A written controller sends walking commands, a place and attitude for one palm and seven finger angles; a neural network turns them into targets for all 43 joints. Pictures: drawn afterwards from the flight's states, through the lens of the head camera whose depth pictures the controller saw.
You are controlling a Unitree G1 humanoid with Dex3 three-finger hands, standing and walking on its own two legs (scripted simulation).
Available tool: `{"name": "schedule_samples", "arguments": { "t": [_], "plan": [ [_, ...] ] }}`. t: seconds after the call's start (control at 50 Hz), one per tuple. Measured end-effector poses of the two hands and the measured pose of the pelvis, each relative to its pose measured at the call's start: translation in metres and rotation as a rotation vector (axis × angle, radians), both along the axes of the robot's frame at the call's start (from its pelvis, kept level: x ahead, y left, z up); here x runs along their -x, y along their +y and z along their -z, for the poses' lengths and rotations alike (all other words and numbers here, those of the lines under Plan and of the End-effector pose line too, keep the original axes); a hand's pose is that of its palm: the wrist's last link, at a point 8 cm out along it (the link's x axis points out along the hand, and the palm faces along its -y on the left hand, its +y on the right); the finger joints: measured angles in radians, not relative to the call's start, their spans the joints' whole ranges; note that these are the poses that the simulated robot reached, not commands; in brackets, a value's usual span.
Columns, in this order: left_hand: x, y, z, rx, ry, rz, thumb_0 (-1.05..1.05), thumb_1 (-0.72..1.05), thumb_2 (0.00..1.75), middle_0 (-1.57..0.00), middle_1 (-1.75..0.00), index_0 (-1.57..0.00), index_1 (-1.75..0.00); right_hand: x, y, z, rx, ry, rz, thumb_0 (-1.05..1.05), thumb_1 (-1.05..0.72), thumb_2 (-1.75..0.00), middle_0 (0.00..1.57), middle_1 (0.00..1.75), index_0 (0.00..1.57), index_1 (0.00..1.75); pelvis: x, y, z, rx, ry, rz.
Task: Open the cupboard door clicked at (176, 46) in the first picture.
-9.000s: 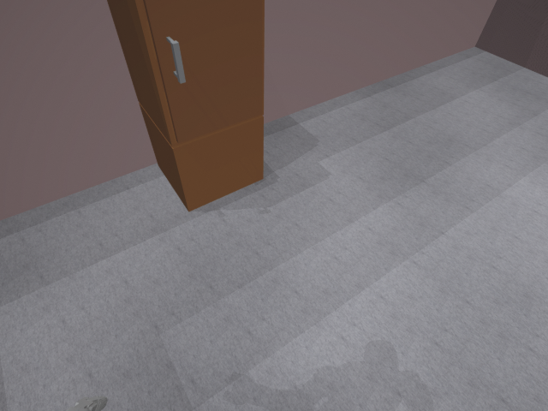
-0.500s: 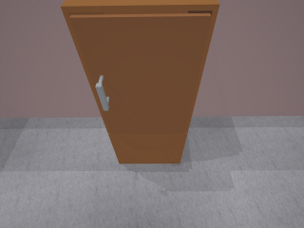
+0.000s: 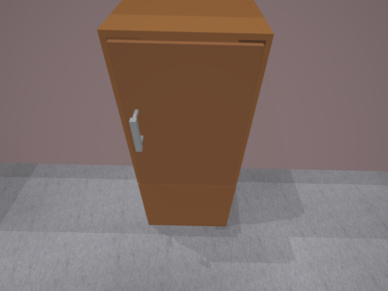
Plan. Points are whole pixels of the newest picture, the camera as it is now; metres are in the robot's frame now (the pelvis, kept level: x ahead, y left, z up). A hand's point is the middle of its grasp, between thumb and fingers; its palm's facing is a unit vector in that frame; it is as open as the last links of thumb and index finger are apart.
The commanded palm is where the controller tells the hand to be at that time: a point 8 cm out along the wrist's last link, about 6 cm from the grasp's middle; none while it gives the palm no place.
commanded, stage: look again from close up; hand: left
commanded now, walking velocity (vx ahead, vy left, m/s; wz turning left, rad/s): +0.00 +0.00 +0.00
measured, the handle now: (137, 131) +0.57 +0.21 -0.02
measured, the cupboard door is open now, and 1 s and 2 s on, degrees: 0 0 0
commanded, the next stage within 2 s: shuffle to correct the standing spot in 0.24 s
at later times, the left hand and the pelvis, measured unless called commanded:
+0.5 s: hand out of the picture -0.04 +0.17 -0.18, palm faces +0.04 -0.99 -0.15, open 7.4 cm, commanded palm none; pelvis -0.01 +0.01 +0.00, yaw +0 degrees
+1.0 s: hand out of the picture +0.02 +0.17 -0.18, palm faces +0.03 -0.98 -0.19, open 7.4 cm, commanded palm none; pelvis +0.03 +0.01 -0.01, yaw -1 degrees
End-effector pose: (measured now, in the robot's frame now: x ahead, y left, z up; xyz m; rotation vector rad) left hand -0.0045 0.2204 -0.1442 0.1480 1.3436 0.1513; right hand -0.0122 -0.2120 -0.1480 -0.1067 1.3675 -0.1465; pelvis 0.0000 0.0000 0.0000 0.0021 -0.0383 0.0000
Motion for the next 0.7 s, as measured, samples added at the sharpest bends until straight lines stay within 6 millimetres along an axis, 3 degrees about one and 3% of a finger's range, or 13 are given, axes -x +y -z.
{"name": "schedule_samples", "arguments": {
  "t": [0.18,0.34,0.56,0.7],
  "plan": [
    [0.016,-0.001,0.001,0.019,0.030,-0.006,0.01,0.90,0.89,-0.20,-0.30,-0.20,-0.30,0.024,0.011,-0.001,-0.011,0.048,0.011,0.00,-0.91,-0.90,0.20,0.30,0.20,0.30,0.007,0.005,-0.001,0.000,0.003,0.001],
    [0.029,-0.003,0.004,0.036,0.053,-0.016,0.01,0.90,0.89,-0.20,-0.30,-0.20,-0.30,0.032,0.017,-0.002,-0.009,0.061,0.014,0.00,-0.91,-0.90,0.20,0.30,0.20,0.30,0.012,0.010,-0.001,0.001,0.004,-0.002],
    [0.042,-0.003,0.007,0.047,0.099,-0.039,0.01,0.90,0.89,-0.20,-0.30,-0.19,-0.30,0.029,0.017,0.002,-0.011,0.076,0.024,0.00,-0.90,-0.90,0.20,0.30,0.20,0.30,0.002,0.010,0.004,-0.002,0.024,0.001],
    [0.038,-0.012,0.009,0.042,0.130,-0.072,0.01,0.91,0.89,-0.20,-0.30,-0.19,-0.30,0.007,0.008,0.008,-0.010,0.079,0.022,0.00,-0.91,-0.90,0.20,0.30,0.20,0.30,-0.021,0.002,0.010,0.003,0.033,-0.003]
  ]
}}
